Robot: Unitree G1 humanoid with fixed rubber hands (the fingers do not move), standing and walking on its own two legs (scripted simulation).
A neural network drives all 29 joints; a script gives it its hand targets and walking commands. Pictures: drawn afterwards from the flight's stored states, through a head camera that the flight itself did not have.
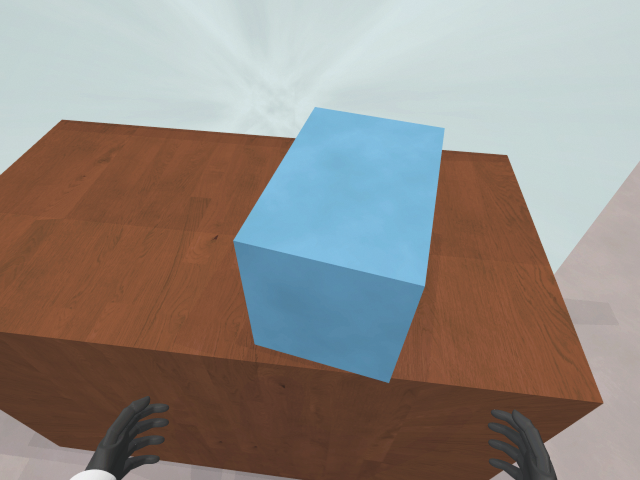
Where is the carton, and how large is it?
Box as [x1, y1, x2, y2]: [233, 107, 444, 382]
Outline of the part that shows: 315,107 233,240 254,343 388,382 424,287 444,128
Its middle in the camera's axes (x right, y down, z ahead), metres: +0.05 +0.00 +0.58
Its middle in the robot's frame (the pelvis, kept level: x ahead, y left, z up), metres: +0.45 -0.01 +0.05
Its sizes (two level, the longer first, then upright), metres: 0.306 0.204 0.230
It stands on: a pedestal, 0.71 m high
